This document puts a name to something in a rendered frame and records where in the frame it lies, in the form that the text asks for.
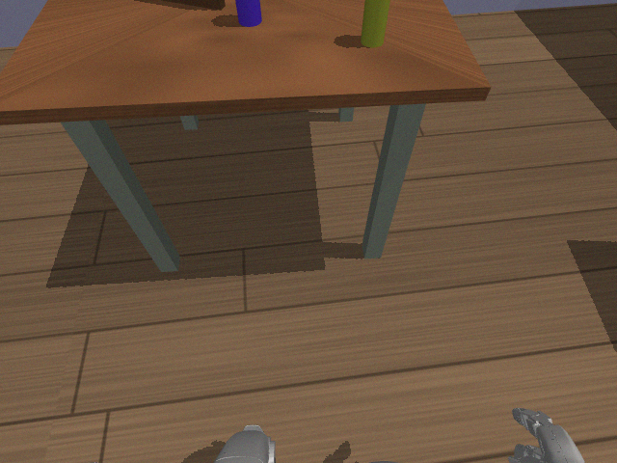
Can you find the table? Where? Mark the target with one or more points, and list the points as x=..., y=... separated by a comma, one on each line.
x=86, y=61

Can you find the right robot hand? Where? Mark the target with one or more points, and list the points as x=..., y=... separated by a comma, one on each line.
x=556, y=445

